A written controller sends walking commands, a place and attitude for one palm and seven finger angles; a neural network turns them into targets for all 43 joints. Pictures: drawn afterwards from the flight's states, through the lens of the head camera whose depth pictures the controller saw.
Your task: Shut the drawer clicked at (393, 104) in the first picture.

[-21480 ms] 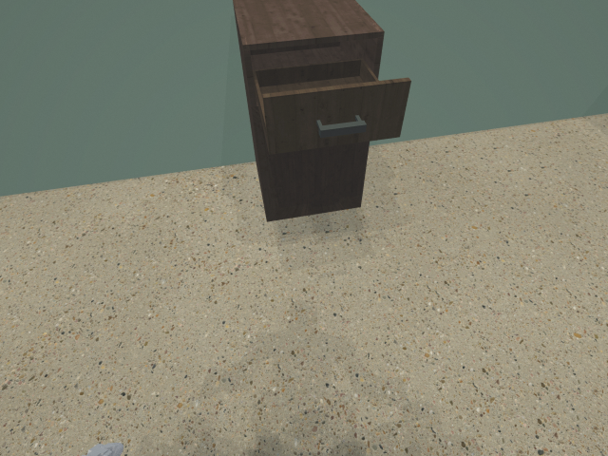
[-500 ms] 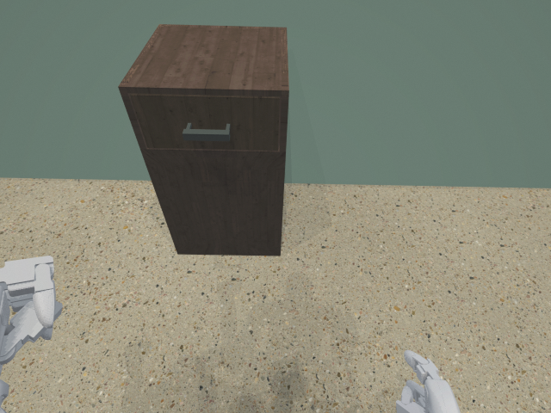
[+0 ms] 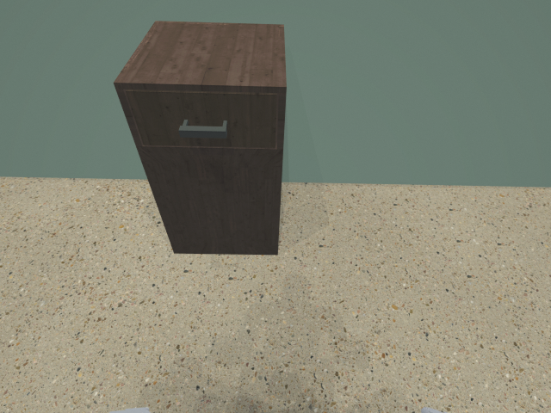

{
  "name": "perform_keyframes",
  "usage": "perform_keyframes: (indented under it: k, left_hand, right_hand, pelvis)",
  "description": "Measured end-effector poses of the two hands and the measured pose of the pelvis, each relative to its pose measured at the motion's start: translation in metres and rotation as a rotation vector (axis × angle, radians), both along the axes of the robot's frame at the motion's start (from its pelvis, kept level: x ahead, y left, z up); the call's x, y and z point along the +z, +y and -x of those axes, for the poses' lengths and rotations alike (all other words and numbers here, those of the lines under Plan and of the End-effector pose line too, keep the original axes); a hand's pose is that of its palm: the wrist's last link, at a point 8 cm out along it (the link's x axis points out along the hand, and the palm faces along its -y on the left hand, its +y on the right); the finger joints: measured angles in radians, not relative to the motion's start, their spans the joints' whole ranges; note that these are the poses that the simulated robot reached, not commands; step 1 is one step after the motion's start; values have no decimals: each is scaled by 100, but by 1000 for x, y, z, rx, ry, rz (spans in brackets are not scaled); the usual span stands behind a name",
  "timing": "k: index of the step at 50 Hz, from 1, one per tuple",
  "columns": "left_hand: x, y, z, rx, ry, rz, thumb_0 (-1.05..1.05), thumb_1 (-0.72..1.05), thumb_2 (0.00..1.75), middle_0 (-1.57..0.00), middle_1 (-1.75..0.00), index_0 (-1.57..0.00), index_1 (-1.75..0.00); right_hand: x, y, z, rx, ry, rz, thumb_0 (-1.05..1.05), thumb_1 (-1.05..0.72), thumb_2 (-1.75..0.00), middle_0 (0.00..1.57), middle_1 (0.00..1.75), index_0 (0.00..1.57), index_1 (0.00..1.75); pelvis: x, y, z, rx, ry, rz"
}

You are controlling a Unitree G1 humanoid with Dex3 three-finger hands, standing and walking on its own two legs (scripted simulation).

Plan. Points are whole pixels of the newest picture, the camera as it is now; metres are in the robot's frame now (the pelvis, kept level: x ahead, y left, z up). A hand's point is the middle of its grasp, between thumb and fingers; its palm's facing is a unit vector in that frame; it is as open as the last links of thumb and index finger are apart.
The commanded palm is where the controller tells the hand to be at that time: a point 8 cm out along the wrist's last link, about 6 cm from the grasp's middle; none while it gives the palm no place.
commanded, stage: let the arm hang, fingers relaxed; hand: left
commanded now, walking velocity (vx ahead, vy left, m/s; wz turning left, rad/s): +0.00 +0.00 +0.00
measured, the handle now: (204, 127) +0.84 +0.23 -0.08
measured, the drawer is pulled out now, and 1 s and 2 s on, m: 0.00 0.00 0.00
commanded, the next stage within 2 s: look to check the result in 0.86 s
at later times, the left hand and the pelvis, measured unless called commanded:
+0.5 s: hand out of the picture -0.09 +0.16 -0.15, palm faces +0.05 -0.98 -0.20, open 6.8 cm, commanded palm none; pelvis -0.01 +0.00 +0.01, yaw +0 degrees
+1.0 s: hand out of the picture -0.01 +0.13 -0.16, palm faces +0.06 -0.98 -0.18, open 7.3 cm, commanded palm none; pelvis +0.00 -0.03 +0.01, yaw +0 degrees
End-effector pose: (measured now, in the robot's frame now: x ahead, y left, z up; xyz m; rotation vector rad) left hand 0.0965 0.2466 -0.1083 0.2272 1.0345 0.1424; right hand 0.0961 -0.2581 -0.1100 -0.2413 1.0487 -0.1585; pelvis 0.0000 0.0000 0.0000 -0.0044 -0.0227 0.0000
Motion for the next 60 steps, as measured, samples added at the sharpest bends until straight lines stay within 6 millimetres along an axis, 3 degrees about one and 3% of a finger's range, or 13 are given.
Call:
perform_keyframes:
  k: [2, 4, 10, 14, 17, 21, 27, 35, 40, 46, 60]
  left_hand:
    - [-23, -17, 38, 15, 146, 53, 1, 91, 89, -112, -134, -113, -133]
    - [-31, -12, 71, 116, 231, 60, 1, 91, 89, -105, -127, -106, -128]
    - [-25, -5, 157, 161, 468, 51, 1, 91, 89, -83, -102, -83, -104]
    - [-14, -8, 193, 177, 568, 41, 1, 91, 89, -67, -85, -68, -85]
    - [-10, -13, 205, 182, 601, 41, 0, 91, 90, -56, -71, -56, -72]
    - [-10, -23, 204, 179, 591, 51, 0, 91, 90, -41, -55, -41, -54]
    - [-18, -41, 175, 158, 504, 79, 0, 91, 90, -27, -38, -27, -38]
    - [-26, -59, 127, 123, 383, 107, 0, 91, 90, -21, -32, -21, -31]
    - [-26, -64, 110, 115, 345, 105, 0, 91, 90, -20, -31, -20, -30]
    - [-26, -64, 111, 122, 357, 91, 0, 91, 90, -20, -30, -20, -30]
    - [-23, -69, 131, 148, 442, 85, 0, 91, 90, -19, -30, -20, -30]
  right_hand:
    - [-2, 2, 21, -17, 78, 7, 1, -91, -90, 20, 30, 20, 30]
    - [-4, 7, 43, -23, 164, 9, 1, -91, -90, 20, 29, 20, 30]
    - [-12, 24, 93, -50, 352, -31, 1, -91, -90, 20, 29, 20, 30]
    - [-19, 35, 111, -74, 396, -73, 1, -91, -90, 20, 30, 20, 30]
    - [-23, 42, 117, -88, 404, -100, 1, -91, -90, 20, 30, 20, 30]
    - [-27, 46, 121, -98, 402, -121, 1, -91, -90, 20, 30, 20, 30]
    - [-30, 44, 122, -111, 386, -132, 1, -92, -90, 20, 30, 20, 30]
    - [-29, 38, 121, -128, 365, -131, 1, -91, -90, 20, 29, 20, 30]
    - [-29, 34, 121, -134, 364, -133, 1, -91, -90, 20, 29, 20, 30]
    - [-30, 29, 121, -138, 374, -134, 1, -91, -90, 20, 29, 20, 30]
    - [-30, 20, 112, -131, 389, -124, 1, -91, -90, 20, 29, 20, 30]
  pelvis:
    - [2, 0, 1, 3, -7, 4]
    - [4, -2, 3, 11, -5, 9]
    - [11, -1, 6, 18, 7, 14]
    - [13, 0, 8, 12, 4, 11]
    - [14, 0, 9, 7, -1, 8]
    - [14, -1, 9, 1, -7, 3]
    - [13, -5, 9, -2, -13, -2]
    - [12, -14, 5, -2, -18, -6]
    - [12, -19, 3, -2, -22, -5]
    - [11, -25, 0, -2, -22, -4]
    - [12, -31, -7, -9, -19, -8]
